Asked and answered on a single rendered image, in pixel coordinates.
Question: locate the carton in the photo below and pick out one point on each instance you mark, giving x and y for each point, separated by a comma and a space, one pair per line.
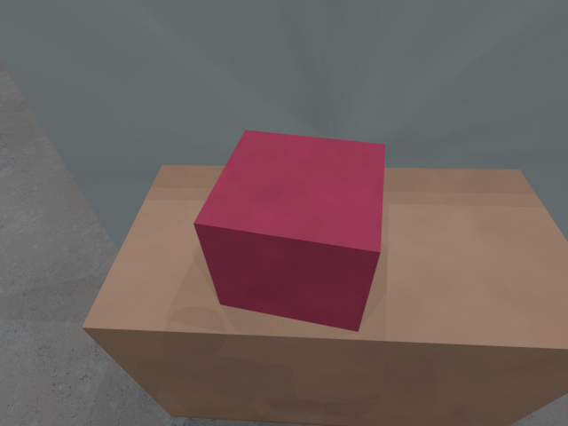
293, 227

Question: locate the pedestal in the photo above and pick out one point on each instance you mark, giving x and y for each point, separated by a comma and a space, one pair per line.
466, 321

